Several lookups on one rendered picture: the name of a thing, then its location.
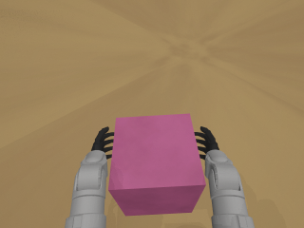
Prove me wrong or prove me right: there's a carton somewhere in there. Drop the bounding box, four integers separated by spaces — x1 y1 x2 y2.
108 113 206 217

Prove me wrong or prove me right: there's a robot left hand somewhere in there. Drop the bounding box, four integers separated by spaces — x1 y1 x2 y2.
91 126 115 159

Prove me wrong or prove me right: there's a robot right forearm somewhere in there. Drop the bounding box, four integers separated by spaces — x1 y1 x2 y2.
204 149 255 228

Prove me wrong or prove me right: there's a robot left forearm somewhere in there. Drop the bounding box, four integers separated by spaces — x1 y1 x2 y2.
65 150 108 228

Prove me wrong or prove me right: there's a robot right hand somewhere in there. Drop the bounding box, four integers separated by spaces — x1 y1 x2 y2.
194 126 219 160

